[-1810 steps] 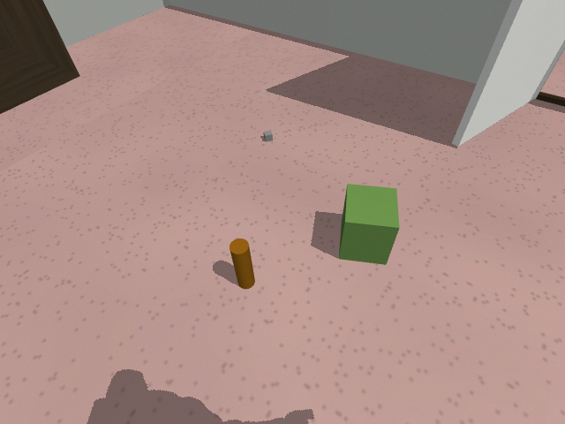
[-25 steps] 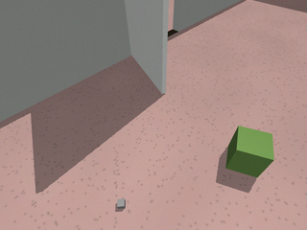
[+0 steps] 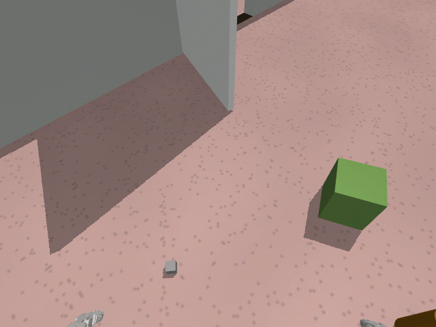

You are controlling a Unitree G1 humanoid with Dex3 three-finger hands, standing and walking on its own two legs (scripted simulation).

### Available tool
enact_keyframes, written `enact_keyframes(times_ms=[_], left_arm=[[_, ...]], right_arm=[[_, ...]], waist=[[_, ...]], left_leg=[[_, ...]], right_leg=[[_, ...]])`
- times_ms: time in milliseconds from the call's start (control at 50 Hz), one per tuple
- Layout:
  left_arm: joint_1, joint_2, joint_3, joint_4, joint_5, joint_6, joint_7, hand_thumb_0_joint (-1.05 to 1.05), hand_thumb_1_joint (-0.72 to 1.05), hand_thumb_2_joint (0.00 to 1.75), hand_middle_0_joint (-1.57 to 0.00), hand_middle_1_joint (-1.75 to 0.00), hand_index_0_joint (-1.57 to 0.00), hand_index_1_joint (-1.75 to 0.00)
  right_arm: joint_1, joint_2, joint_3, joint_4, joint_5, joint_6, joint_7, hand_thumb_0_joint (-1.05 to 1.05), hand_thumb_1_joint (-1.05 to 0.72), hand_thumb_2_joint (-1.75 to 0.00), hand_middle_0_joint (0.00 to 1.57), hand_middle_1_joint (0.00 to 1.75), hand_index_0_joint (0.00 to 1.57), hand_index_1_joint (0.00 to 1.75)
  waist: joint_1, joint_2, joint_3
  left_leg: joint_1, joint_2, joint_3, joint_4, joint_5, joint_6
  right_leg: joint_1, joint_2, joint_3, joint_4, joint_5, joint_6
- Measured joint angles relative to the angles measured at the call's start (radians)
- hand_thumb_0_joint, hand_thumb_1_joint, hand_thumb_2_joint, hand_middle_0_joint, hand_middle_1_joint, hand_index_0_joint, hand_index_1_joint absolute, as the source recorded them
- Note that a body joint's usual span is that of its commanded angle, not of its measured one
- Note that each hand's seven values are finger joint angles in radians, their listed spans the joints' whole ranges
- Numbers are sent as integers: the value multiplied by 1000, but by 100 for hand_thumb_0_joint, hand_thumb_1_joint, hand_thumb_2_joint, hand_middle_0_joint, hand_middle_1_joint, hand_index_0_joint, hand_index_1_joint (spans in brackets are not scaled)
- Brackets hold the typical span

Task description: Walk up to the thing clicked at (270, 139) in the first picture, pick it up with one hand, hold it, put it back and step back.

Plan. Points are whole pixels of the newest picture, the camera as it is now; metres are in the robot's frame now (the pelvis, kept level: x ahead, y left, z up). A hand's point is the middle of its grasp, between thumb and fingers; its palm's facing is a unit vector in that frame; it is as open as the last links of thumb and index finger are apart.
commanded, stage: rise first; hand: left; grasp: from above
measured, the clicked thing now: (171, 267) +0.44 +0.25 -0.75
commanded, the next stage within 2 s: none
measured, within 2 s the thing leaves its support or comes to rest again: neither
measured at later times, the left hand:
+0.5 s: hand out of the picture +0.14 +0.26 -0.22, palm faces -0.12 -0.89 -0.44, open 12.8 cm
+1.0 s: hand out of the picture +0.15 +0.29 -0.30, palm faces -0.31 -0.75 -0.58, open 12.7 cm
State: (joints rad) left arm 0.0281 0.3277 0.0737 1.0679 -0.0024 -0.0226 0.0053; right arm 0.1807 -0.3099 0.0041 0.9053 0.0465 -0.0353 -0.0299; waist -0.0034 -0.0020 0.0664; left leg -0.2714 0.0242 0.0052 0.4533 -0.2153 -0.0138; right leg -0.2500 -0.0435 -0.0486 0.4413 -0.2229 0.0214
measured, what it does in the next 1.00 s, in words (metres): lowers itself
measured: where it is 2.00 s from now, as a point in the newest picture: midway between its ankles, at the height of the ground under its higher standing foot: outside the picture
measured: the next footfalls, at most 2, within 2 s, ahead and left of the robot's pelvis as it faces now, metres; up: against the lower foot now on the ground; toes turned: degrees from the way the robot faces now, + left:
none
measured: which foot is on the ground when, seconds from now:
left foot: down 0.00-1.00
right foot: down 0.00-1.00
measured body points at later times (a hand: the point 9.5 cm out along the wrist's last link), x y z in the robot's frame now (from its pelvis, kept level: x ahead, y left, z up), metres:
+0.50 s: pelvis +0.00 +0.01 -0.07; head +0.09 +0.02 +0.37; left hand +0.15 +0.31 -0.19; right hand +0.15 -0.25 -0.17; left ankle +0.01 +0.13 -0.74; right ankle +0.00 -0.13 -0.74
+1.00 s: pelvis -0.02 +0.00 -0.16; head +0.12 +0.02 +0.27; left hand +0.16 +0.32 -0.26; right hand +0.17 -0.25 -0.25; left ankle +0.01 +0.13 -0.74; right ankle +0.00 -0.13 -0.74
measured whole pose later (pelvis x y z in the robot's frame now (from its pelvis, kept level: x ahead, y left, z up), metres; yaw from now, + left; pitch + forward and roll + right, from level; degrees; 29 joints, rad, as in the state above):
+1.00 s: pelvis -0.02 +0.00 -0.16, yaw -1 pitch +26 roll -2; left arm 0.15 0.39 0.15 0.52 0.40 0.11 0.01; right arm 0.13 -0.25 -0.04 0.55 0.00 -0.19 0.00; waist -0.02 0.00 -0.16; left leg -1.29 0.04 -0.04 1.46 -0.61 -0.01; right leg -1.25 -0.04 -0.04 1.42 -0.62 0.02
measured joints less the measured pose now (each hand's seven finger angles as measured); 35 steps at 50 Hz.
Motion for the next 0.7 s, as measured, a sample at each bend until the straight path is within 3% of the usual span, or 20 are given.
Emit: enact_keyframes(times_ms=[120,340,560,700], left_arm=[[-91,27,82,-24,95,18,-34,0,45,84,-25,-62,-26,-61],[23,-7,83,-210,178,149,-12,0,-18,81,-30,-78,-30,-79],[152,-7,84,-485,234,182,-5,0,-34,81,-33,-80,-31,-82],[199,-3,72,-568,261,224,-5,-1,-34,78,-34,-80,-32,-81]], right_arm=[[23,69,-23,-105,-22,-4,7,0,-91,-90,20,30,20,30],[66,68,-42,-234,-23,-23,25,0,-91,-90,20,30,20,30],[6,80,-50,-299,-39,-78,10,1,-91,-90,20,30,20,30],[-9,86,-37,-336,-45,-100,11,1,-92,-90,20,30,20,30]], waist=[[-20,-22,-40],[-27,4,-123],[-12,-3,-149],[-16,7,-179]], left_leg=[[-176,14,7,157,-62,-4],[-393,18,4,401,-183,4],[-599,21,-14,635,-288,4],[-685,23,-24,715,-320,3]], right_leg=[[-181,10,14,155,-56,-6],[-390,8,21,381,-166,4],[-588,7,14,607,-271,5],[-668,8,8,681,-303,5]])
